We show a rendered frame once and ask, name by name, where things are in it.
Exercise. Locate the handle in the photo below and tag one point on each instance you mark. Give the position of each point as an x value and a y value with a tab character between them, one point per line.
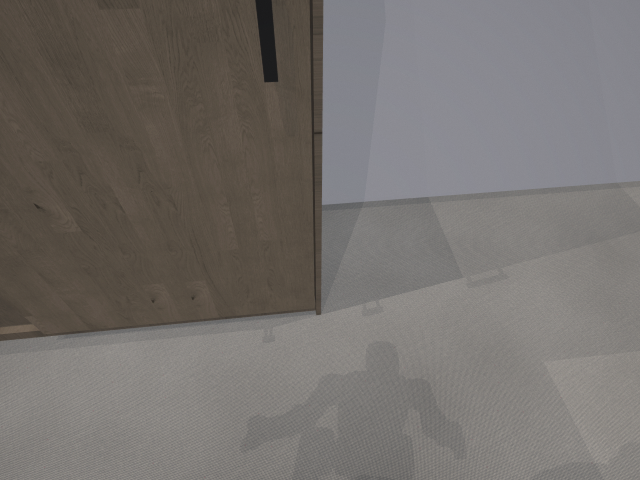
267	39

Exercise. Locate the wardrobe door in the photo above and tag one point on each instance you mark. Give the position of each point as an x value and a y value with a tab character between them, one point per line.
148	174
9	315

